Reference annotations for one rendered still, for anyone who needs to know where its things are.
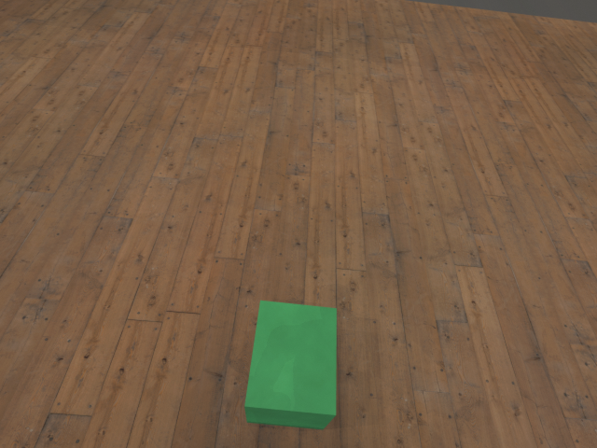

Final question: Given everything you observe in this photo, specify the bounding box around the carton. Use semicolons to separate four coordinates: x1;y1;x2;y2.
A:
244;301;337;429

